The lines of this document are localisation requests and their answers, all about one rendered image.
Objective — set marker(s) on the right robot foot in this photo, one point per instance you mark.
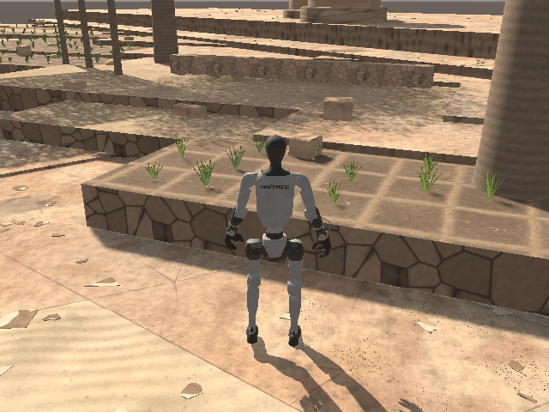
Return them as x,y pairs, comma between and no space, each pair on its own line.
294,339

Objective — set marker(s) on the robot left hand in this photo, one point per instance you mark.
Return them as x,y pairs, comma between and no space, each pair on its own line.
236,237

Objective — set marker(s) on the robot right forearm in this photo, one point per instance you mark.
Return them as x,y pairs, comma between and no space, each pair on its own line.
319,227

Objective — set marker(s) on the robot left forearm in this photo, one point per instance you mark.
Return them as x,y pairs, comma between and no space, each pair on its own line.
233,224

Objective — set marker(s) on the left robot upper arm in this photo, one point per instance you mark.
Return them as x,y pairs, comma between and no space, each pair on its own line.
248,180

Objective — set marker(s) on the right robot upper arm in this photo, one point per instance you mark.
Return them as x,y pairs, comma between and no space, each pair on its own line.
306,193

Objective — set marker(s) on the robot right thigh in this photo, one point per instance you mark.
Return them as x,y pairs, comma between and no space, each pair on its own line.
295,257

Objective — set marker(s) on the robot right hand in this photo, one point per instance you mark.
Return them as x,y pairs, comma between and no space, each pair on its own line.
324,244

